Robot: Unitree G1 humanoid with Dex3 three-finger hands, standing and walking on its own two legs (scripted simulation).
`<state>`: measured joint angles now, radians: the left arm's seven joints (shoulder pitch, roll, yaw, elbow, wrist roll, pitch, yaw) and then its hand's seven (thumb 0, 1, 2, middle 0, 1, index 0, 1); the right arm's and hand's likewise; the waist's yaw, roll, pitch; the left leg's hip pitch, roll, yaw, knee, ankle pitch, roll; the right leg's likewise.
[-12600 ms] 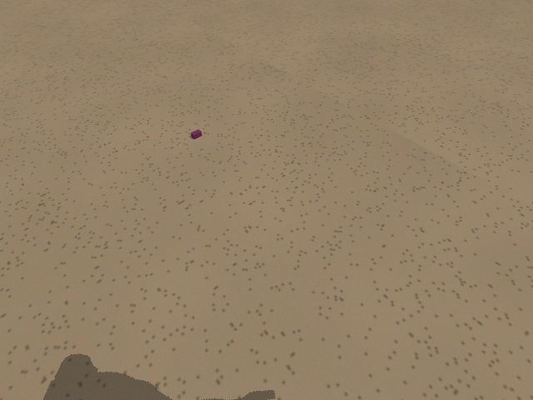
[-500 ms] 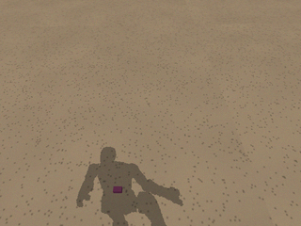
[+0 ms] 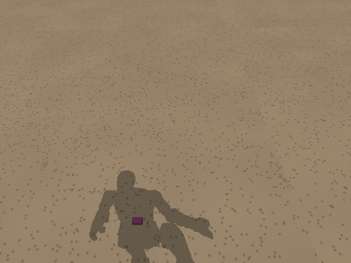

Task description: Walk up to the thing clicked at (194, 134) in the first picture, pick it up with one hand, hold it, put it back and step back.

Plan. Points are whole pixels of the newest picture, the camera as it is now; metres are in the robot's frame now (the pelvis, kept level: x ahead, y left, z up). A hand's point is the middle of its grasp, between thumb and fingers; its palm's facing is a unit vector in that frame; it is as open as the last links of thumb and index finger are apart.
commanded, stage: rise first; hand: left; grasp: from above
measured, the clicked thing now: (137, 221) +0.46 +0.25 -0.77
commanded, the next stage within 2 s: none
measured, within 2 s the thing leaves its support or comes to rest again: neither
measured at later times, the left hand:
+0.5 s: hand out of the picture +0.13 +0.26 -0.19, palm faces -0.07 -0.92 -0.38, open 11.2 cm
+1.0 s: hand out of the picture +0.11 +0.27 -0.24, palm faces -0.17 -0.87 -0.46, open 11.9 cm
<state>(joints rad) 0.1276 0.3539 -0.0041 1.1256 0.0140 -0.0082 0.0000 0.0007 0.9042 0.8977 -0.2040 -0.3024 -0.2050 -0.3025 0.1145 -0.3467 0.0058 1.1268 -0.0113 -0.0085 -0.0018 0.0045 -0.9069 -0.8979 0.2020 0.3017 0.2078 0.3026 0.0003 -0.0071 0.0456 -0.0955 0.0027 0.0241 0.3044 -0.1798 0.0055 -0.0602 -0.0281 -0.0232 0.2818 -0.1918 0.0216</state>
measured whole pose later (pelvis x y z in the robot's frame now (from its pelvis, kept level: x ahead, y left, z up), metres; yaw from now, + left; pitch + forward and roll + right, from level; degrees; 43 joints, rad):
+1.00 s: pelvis -0.02 +0.00 -0.10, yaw +0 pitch +19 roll -3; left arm 0.26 0.36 0.14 0.44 0.23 0.23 -0.02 -0.01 -0.19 0.65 -0.48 -0.67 -0.47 -0.69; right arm 0.20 -0.23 -0.01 0.54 0.00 -0.16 -0.04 0.01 -0.93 -0.90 0.20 0.30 0.21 0.30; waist -0.03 0.00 -0.13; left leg -0.98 0.03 -0.02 1.18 -0.54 0.00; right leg -0.92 -0.01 -0.05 1.13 -0.55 0.01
